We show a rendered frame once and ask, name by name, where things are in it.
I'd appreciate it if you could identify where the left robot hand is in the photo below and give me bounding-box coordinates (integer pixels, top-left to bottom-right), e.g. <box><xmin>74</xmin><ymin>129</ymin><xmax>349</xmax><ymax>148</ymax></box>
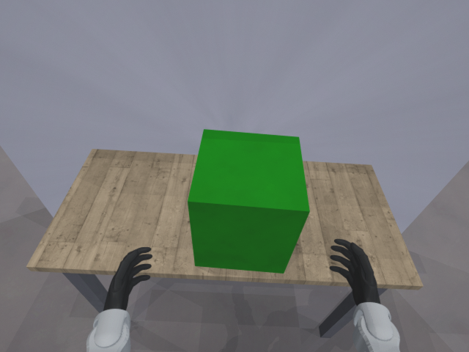
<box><xmin>103</xmin><ymin>247</ymin><xmax>152</xmax><ymax>311</ymax></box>

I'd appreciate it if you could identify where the robot left forearm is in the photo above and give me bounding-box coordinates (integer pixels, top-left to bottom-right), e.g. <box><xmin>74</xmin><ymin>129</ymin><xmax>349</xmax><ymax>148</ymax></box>
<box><xmin>86</xmin><ymin>309</ymin><xmax>130</xmax><ymax>352</ymax></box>

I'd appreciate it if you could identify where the right robot hand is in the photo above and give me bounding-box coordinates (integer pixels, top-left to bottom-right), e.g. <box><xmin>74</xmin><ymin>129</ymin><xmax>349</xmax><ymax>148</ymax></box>
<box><xmin>330</xmin><ymin>239</ymin><xmax>380</xmax><ymax>306</ymax></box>

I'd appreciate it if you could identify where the table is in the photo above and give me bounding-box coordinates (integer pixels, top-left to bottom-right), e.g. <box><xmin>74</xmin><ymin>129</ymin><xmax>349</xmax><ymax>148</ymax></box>
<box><xmin>26</xmin><ymin>149</ymin><xmax>423</xmax><ymax>338</ymax></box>

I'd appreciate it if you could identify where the robot right forearm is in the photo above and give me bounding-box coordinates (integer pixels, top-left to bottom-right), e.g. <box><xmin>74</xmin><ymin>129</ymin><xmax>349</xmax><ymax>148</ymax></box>
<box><xmin>352</xmin><ymin>302</ymin><xmax>400</xmax><ymax>352</ymax></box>

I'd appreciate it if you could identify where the carton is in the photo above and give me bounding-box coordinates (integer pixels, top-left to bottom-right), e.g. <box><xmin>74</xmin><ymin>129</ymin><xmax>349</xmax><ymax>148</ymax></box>
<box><xmin>188</xmin><ymin>129</ymin><xmax>310</xmax><ymax>274</ymax></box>

